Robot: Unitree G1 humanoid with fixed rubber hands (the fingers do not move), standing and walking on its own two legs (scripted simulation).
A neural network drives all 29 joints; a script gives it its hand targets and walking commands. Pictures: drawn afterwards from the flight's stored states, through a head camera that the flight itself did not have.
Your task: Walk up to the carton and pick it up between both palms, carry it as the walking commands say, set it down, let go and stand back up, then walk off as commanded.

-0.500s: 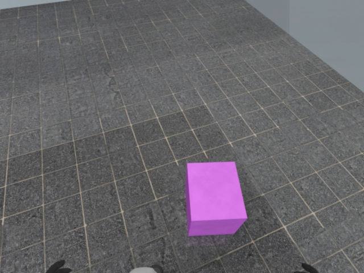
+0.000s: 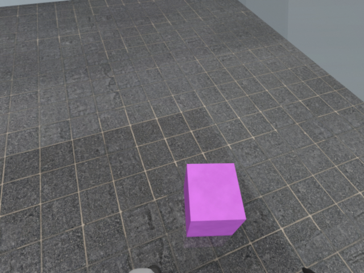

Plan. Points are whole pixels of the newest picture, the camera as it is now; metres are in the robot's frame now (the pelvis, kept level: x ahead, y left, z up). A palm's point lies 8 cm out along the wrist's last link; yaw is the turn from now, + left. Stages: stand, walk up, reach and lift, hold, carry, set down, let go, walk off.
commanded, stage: walk up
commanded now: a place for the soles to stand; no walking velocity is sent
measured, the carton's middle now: (209, 200) +0.52 -0.16 -0.64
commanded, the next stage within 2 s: none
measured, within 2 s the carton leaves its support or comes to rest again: neither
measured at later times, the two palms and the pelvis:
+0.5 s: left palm out of the picture +0.11 +0.26 -0.12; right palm out of the picture +0.06 -0.41 -0.09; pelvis +0.03 -0.06 -0.01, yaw -1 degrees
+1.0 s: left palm (147, 256) +0.17 +0.09 -0.13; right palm out of the picture +0.18 -0.52 -0.09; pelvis +0.07 -0.22 -0.03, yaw +1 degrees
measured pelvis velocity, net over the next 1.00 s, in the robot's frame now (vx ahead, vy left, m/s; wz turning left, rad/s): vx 0.07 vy -0.22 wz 0.01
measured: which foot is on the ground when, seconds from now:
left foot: down 0.00-0.56, up 0.58-0.76, down 0.78-1.00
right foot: down 0.00-0.28, up 0.30-0.52, down 0.54-0.80, up 0.82-0.98, down 1.00-1.00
